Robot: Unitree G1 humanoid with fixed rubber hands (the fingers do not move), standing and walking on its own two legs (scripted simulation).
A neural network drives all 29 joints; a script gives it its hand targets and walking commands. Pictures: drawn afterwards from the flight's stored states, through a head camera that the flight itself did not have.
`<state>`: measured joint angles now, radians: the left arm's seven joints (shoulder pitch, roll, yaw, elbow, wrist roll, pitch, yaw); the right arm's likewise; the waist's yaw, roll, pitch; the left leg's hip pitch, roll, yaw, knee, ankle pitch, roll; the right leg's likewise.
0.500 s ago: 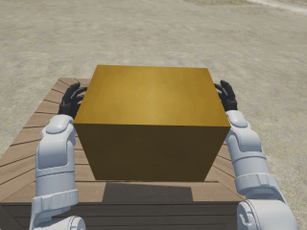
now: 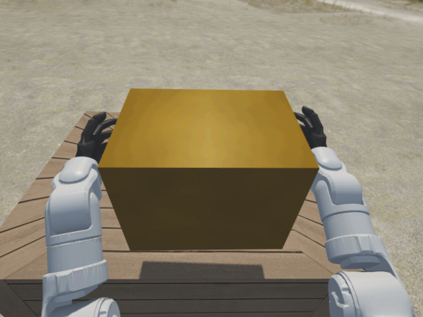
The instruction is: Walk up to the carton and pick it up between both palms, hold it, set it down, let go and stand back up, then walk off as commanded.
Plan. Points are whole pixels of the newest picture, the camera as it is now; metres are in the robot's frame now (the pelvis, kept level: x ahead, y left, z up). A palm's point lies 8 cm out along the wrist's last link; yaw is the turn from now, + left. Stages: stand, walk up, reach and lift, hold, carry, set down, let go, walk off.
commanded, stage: hold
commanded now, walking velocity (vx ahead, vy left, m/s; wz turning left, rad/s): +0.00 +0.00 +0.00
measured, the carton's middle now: (207, 169) +0.37 +0.00 +0.14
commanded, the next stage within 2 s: none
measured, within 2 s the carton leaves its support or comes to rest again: neither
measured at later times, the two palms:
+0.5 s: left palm (90, 149) +0.34 +0.20 +0.21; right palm (313, 140) +0.36 -0.19 +0.22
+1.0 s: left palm (92, 153) +0.34 +0.20 +0.20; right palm (312, 144) +0.37 -0.19 +0.21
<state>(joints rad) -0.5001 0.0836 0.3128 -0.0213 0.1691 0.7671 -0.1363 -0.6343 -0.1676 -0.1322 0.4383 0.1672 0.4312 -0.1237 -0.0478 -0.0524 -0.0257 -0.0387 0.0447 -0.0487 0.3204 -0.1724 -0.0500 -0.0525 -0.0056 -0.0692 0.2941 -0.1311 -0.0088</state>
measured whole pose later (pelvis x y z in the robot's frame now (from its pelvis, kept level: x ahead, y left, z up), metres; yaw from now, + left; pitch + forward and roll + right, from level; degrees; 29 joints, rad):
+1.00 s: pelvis +0.01 +0.00 +0.00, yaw +0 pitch -6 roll -1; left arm -0.51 0.07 0.32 -0.01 0.17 0.78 -0.13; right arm -0.65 -0.19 -0.11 0.44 0.18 0.48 -0.13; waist -0.05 -0.04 -0.05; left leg -0.04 0.05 -0.05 0.33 -0.19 -0.05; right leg -0.05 0.00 -0.05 0.29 -0.14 -0.01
